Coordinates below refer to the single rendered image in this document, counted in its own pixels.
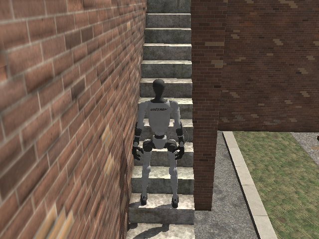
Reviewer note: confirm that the robot left hand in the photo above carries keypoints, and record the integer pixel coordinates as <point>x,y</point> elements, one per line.
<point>134,152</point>

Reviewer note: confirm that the right robot forearm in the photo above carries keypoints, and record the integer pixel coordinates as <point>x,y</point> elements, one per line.
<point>180,136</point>

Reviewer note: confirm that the robot left shin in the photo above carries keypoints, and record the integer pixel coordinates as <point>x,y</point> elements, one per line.
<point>145,180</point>

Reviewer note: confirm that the robot left upper arm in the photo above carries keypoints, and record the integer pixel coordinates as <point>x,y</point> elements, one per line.
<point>141,114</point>

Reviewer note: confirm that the robot right upper arm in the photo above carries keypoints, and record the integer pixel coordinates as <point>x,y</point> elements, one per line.
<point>176,113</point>

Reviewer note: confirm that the robot right shin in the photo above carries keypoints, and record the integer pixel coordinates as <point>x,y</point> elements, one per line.
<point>174,184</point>

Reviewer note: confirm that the robot right hand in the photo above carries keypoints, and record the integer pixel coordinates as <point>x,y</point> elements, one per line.
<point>180,153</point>

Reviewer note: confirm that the left robot forearm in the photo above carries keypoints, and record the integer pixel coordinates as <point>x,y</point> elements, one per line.
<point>137,136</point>

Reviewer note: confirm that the robot shin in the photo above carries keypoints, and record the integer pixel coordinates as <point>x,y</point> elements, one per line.
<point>145,180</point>
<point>174,184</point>

